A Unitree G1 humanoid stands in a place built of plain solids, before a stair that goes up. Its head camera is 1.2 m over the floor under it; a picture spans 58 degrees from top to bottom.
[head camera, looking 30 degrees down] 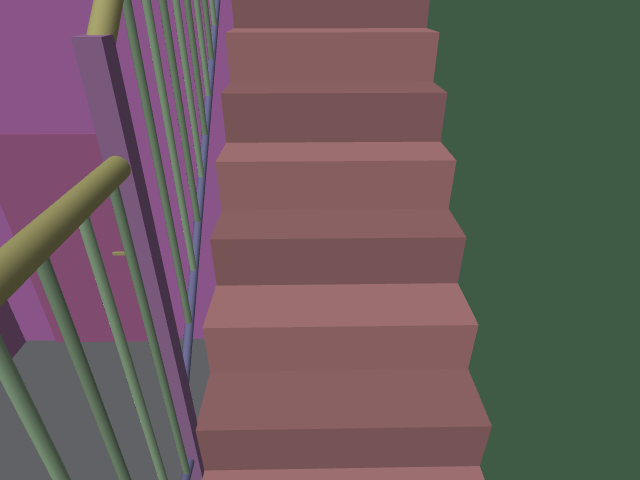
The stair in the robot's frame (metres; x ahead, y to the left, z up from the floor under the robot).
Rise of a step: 0.18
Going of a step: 0.21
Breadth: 0.80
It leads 1 degrees to the left of straight ahead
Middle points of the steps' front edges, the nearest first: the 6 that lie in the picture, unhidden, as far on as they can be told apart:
0.76 -0.06 0.18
0.96 -0.06 0.36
1.17 -0.06 0.53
1.37 -0.05 0.71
1.58 -0.05 0.89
1.79 -0.05 1.06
